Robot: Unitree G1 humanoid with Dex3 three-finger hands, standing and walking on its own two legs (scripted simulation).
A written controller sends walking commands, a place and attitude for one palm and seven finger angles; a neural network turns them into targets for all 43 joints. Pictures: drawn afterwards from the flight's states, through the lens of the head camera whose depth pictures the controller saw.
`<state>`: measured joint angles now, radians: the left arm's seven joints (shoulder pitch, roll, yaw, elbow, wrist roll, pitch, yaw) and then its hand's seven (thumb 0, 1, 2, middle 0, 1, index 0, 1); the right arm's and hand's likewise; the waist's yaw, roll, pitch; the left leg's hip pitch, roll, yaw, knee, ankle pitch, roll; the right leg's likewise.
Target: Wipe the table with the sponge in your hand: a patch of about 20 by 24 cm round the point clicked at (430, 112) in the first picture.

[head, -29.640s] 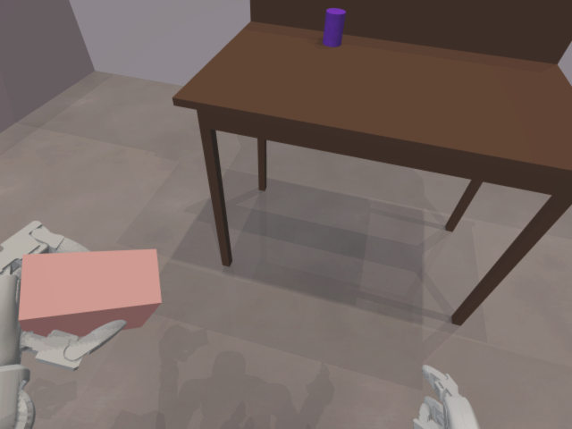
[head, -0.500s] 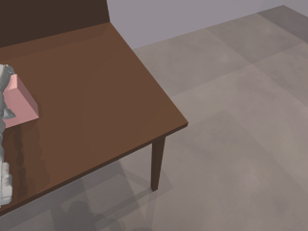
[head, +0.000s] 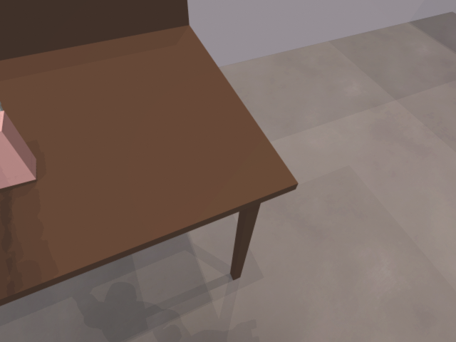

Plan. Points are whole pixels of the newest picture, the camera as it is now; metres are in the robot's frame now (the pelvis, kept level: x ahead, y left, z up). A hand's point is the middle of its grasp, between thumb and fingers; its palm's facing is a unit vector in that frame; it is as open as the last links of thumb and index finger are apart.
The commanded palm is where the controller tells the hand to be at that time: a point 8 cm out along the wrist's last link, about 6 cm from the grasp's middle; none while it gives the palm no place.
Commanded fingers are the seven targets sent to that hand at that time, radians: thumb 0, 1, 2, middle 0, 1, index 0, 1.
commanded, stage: wipe back along the first lane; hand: left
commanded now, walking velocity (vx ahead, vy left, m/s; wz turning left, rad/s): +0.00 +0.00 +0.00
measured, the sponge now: out of the picture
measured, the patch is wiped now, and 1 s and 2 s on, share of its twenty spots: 0.95 1.00 1.00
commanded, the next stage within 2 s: lift the sponge slowly off the table in 1.60 s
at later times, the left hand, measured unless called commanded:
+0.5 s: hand out of the picture +0.37 +0.41 +0.11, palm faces -0.08 +0.05 -1.00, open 9.9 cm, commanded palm +0.34 +0.39 +0.14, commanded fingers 0.00 0.10 1.30 -1.20 -1.60 -1.20 -1.60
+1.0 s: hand out of the picture +0.33 +0.39 +0.11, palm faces -0.03 +0.02 -1.00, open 9.9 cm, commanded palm +0.29 +0.37 +0.14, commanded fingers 0.00 0.10 1.30 -1.20 -1.60 -1.20 -1.60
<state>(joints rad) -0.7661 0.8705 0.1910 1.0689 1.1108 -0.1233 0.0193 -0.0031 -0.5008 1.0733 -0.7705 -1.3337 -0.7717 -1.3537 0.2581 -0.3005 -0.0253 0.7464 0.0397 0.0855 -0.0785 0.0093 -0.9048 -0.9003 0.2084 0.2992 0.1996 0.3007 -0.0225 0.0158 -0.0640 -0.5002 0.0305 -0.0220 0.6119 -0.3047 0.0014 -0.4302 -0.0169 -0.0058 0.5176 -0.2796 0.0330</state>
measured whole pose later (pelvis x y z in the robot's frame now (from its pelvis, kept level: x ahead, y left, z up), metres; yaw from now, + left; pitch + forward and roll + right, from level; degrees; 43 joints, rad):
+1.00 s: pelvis +0.01 +0.00 +0.00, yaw +0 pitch +5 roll -1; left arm -0.34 0.67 0.13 0.52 0.96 0.14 0.02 -0.02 -0.47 1.06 -0.74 -1.35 -0.74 -1.37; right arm 0.19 -0.29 -0.01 0.69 0.04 0.08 -0.07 0.01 -0.91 -0.90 0.21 0.30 0.20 0.30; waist 0.04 0.05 -0.07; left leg -0.35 0.01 -0.01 0.56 -0.31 0.01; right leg -0.29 -0.03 0.00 0.49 -0.29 0.04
